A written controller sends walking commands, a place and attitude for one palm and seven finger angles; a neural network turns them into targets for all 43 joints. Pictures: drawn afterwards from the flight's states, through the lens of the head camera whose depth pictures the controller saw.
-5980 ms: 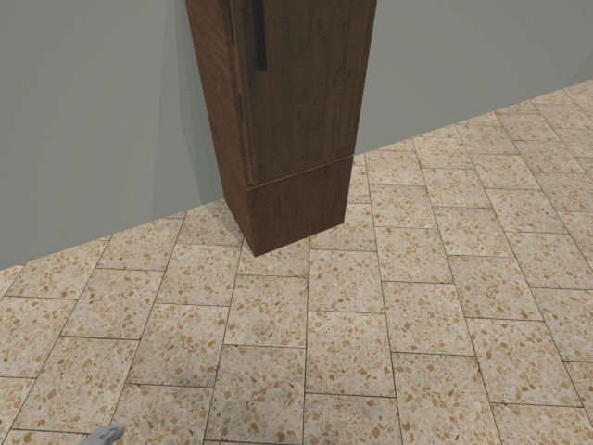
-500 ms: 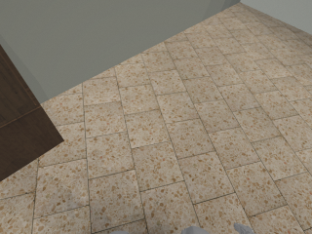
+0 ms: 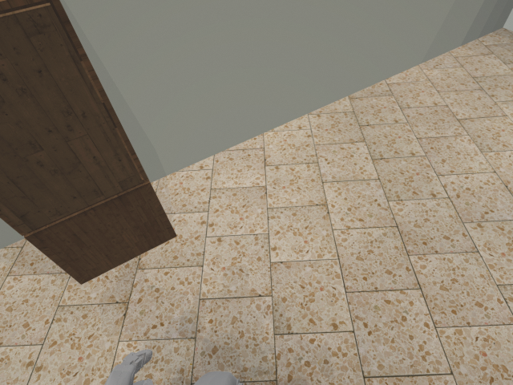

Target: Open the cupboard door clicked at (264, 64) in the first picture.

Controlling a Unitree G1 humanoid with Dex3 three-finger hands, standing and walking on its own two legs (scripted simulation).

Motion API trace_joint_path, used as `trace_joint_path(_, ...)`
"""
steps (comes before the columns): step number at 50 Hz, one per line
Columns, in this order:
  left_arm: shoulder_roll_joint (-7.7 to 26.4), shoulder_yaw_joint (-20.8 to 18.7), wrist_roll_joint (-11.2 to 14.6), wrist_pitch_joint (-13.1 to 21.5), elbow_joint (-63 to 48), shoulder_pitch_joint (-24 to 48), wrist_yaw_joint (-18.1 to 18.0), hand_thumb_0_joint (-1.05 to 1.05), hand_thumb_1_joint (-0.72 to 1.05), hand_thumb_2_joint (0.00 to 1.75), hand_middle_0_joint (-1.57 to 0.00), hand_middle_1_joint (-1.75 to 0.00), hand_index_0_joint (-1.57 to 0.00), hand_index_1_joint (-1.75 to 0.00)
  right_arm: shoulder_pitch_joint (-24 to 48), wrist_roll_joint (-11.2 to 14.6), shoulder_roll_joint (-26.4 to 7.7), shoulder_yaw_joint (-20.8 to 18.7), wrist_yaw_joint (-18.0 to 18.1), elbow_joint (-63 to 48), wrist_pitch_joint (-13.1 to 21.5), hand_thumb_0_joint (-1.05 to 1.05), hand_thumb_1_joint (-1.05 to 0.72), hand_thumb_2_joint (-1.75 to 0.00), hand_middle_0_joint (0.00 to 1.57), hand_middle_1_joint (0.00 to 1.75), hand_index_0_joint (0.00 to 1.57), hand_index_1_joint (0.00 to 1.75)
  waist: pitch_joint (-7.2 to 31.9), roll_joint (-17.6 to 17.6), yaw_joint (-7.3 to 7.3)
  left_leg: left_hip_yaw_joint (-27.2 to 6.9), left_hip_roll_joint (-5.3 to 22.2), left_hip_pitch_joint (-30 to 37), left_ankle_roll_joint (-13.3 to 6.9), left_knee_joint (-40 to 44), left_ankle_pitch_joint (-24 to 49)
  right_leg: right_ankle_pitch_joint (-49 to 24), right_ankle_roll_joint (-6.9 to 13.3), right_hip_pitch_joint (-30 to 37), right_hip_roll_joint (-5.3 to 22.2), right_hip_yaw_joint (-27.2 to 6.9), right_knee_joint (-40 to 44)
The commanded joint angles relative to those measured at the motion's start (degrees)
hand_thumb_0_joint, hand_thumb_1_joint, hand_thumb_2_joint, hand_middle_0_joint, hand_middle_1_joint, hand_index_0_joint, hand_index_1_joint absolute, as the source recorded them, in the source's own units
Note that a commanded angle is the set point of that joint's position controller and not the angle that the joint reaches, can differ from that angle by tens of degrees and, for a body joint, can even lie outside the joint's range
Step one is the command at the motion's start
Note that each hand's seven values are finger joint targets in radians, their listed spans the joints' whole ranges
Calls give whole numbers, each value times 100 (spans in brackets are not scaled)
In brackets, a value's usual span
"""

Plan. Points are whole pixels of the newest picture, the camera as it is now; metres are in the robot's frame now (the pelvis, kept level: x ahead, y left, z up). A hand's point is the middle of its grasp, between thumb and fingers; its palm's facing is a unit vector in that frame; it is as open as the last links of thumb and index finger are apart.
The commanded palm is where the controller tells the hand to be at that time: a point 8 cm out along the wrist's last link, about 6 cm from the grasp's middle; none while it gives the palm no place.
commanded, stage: turn to face it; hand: left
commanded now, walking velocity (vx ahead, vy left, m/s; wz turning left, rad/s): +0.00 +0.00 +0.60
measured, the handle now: out of the picture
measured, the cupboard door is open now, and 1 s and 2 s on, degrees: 0 0 0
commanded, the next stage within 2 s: take the last steps up to it in 0.90 s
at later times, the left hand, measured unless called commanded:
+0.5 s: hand out of the picture -0.04 +0.28 -0.18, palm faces +0.35 -0.90 -0.25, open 7.4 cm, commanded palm none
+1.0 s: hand out of the picture +0.01 +0.21 -0.14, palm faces +0.49 -0.83 -0.29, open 7.4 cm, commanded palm none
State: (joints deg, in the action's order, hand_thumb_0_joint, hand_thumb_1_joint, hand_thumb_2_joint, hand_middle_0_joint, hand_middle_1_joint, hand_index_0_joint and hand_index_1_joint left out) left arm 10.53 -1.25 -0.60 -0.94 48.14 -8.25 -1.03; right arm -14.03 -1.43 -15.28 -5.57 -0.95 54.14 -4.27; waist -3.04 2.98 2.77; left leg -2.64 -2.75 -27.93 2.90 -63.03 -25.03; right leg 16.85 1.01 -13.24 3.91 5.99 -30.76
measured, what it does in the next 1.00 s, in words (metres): steps on the spot, turning left: left foot, then right foot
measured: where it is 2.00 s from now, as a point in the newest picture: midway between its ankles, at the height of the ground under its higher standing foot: outside the picture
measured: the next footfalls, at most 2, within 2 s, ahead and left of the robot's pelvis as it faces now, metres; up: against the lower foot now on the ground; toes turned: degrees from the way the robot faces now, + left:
left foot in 0.34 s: +0.00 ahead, +0.16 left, +0.00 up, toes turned +20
right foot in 0.84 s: +0.10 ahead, -0.06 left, +0.00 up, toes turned +23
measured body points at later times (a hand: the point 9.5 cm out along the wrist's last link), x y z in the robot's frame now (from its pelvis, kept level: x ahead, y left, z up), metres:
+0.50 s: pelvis -0.01 +0.06 +0.00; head +0.03 +0.10 +0.44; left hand -0.05 +0.33 -0.16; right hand +0.18 -0.16 -0.12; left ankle -0.04 +0.14 -0.74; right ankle +0.00 -0.10 -0.66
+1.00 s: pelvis +0.02 +0.00 +0.00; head +0.05 -0.03 +0.45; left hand -0.01 +0.26 -0.11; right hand +0.17 -0.20 -0.17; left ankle -0.08 +0.12 -0.65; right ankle +0.06 -0.07 -0.74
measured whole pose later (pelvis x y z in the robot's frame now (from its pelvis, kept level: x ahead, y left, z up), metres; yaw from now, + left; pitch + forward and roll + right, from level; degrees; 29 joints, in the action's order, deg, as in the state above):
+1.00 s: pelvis +0.02 +0.00 +0.00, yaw +30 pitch -1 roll +3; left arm 8.9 -1.0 -0.7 -0.5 51.8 -10.9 -1.2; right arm -14.4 -1.3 -13.8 -4.5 -0.3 56.5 -4.1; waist -2.1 3.4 1.7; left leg -2.5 -1.7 -25.9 2.4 -63.4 -24.3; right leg 16.3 2.5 -12.8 3.2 6.4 -30.1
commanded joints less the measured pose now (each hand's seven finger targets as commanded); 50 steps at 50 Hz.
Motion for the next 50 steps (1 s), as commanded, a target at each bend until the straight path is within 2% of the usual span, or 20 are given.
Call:
trace_joint_path(1, 1040, -318, -42, 126, -360, 75, -75, 0, 90, 90, -20, -30, -20, -30, 81, 14, -388, -124, -82, -398, 61, 0, -90, -90, 20, 30, 20, 30, -58, -1323, -106, 91, 426, -531, 133, -931, 593, -885, 299, 48, 1371, -595, 1450)
trace_joint_path(7, 1238, -381, -88, 104, -145, -513, -88, 0, 90, 90, -20, -30, -20, -30, 649, 31, -360, -52, -94, -530, 41, 0, -90, -90, 20, 30, 20, 30, 68, -1385, -401, 401, 583, -441, 229, 180, 249, -1304, 497, 643, 1657, -311, 1322)
trace_joint_path(12, 1471, -475, -131, 49, -20, -716, -60, 0, 90, 90, -20, -30, -20, -30, 876, 83, -235, 69, -95, -659, 165, 0, -90, -90, 20, 30, 20, 30, 378, -1620, -565, 851, 503, 306, 102, 1763, -62, -2366, 532, 850, 1851, 46, 739)
trace_joint_path(15, 1490, -509, -75, 9, 39, -686, -24, 0, 90, 90, -20, -30, -20, -30, 420, 67, -368, 48, -66, -590, 254, 0, -90, -90, 20, 30, 20, 30, 721, -1325, -325, 993, 386, 1232, -29, 3190, 838, -2463, 177, 710, 1731, 449, -105)
trace_joint_path(16, 1380, -487, -25, -24, 33, -680, -11, 0, 90, 90, -20, -30, -20, -30, 68, 62, -651, -21, -75, -509, 306, 0, -90, -90, 20, 30, 20, 30, 922, -594, -114, 623, 593, 2212, -131, 3919, 1709, -1908, -99, 29, 1578, 587, -977)
trace_joint_path(17, 1002, -431, 27, -43, -203, -633, 33, 0, 90, 90, -20, -30, -20, -30, -319, 33, -1365, -198, -32, -486, 368, 0, -90, -90, 20, 30, 20, 30, 1116, 1307, 142, -1495, 2124, 3231, -783, 4184, 3709, 922, -605, -1680, 720, 738, -2332)
trace_joint_path(18, 842, -324, -18, -86, -402, -197, 9, 0, 90, 90, -20, -30, -20, -30, -711, 88, -1673, -253, 32, -342, 337, 0, -90, -90, 20, 30, 20, 30, 1196, 1459, 311, -2089, 2787, 3165, -1378, 4176, 5297, 2345, -686, -2192, 410, 86, -3146)
trace_joint_path(19, 951, -349, -35, -112, -409, -130, 0, 0, 90, 90, -20, -30, -20, -30, -654, 54, -1572, -213, 55, -327, 317, 0, -90, -90, 20, 30, 20, 30, 1077, 837, 229, -1637, 2796, 2864, -1570, 4096, 4692, 2047, -589, -2105, 548, -202, -3535)
trace_joint_path(21, 923, -398, -44, -116, -179, -15, 10, 0, 90, 90, -20, -30, -20, -30, -65, 37, -1113, -91, 172, -423, 360, 0, -90, -90, 20, 30, 20, 30, 692, 1105, 53, -1263, 2040, 2401, -1231, 4140, 4242, 1229, -626, -2224, 502, -434, -3782)
trace_joint_path(24, 947, -405, -38, -102, 48, -344, 61, 0, 90, 90, -20, -30, -20, -30, 306, 51, -877, 26, 191, -569, 412, 0, -90, -90, 20, 30, 20, 30, 589, 601, -197, -736, 1556, 2318, -1024, 4172, 4540, 546, -683, -2014, 362, -440, -3778)
trace_joint_path(35, 710, -297, 6, -94, -138, 113, -16, 0, 90, 90, -20, -30, -20, -30, -7, -3, -786, -10, 197, -429, 360, 0, -90, -90, 20, 30, 20, 30, 526, 497, -47, -1389, 1582, 2229, -1342, 4145, 4148, 857, -674, -1351, 25, -472, -1949)
trace_joint_path(38, 654, -271, 40, -31, -86, -81, -32, 0, 90, 90, -20, -30, -20, -30, 112, -9, -753, -3, 196, -411, 341, 0, -90, -90, 20, 30, 20, 30, 589, 649, -148, -1504, 1468, 1958, -1263, 3933, 4416, 684, -577, -666, -175, -396, -994)
trace_joint_path(40, 680, -288, 49, 27, 24, -452, -45, 0, 90, 90, -20, -30, -20, -30, 219, 27, -719, -5, 186, -403, 335, 0, -90, -90, 20, 30, 20, 30, 706, 528, -350, -1419, 1269, 1604, -1040, 3657, 3951, -212, -530, 95, -223, -335, 24)
trace_joint_path(41, 825, -311, 27, 97, 93, -668, -59, 0, 90, 90, -20, -30, -20, -30, 227, 70, -602, 6, 168, -390, 348, 0, -90, -90, 20, 30, 20, 30, 790, 237, -456, -1267, 1031, 1235, -775, 3295, 3294, -919, -504, 761, -30, -501, 827)
trace_joint_path(42, 1226, -383, -43, 176, 143, -812, -98, 0, 90, 90, -20, -30, -20, -30, 67, 122, -262, 54, 135, -401, 364, 0, -90, -90, 20, 30, 20, 30, 1013, -944, -465, -653, 488, 367, -367, 2432, 1757, -1780, -194, 1674, 1048, -1457, 1148)
trace_joint_path(43, 1629, -456, -86, 188, 117, -900, -110, 0, 90, 90, -20, -30, -20, -30, 152, 112, -84, 82, 148, -587, 347, 0, -90, -90, 20, 30, 20, 30, 843, -1934, -525, -21, -122, -335, -78, 1301, -873, -3016, 553, 1538, 2328, -2560, 1171)
trace_joint_path(44, 1567, -416, -61, 155, 83, -919, -112, 0, 90, 90, -20, -30, -20, -30, 203, 84, -296, 4, 169, -556, 262, 0, -90, -90, 20, 30, 20, 30, 836, -1343, -557, -299, 97, -66, -118, 396, -1051, -2715, 925, 812, 2439, -2356, 1218)
trace_joint_path(45, 1303, -416, -51, 165, 62, -545, -138, 0, 90, 90, -20, -30, -20, -30, 164, 38, -287, 0, 152, -407, 178, 0, -90, -90, 20, 30, 20, 30, 506, -1628, -377, -442, 223, -160, -128, -88, -735, -1994, 874, 375, 2076, -2116, 1439)
trace_joint_path(47, 1027, -328, -32, 119, -29, -101, -121, 0, 90, 90, -20, -30, -20, -30, 47, 23, -277, -27, 89, -176, 116, 0, -90, -90, 20, 30, 20, 30, 55, -1127, -193, -224, 336, -184, -61, -649, 1, -1274, 604, 16, 1530, -1417, 1461)
trace_joint_path(50, 886, -289, -45, 175, 68, -268, -90, 0, 90, 90, -20, -30, -20, -30, -52, 18, -154, 10, 52, -45, 101, 0, -90, -90, 20, 30, 20, 30, -15, -1163, -196, -55, 364, -150, 28, -552, 510, -1044, 439, -24, 1241, -887, 1511)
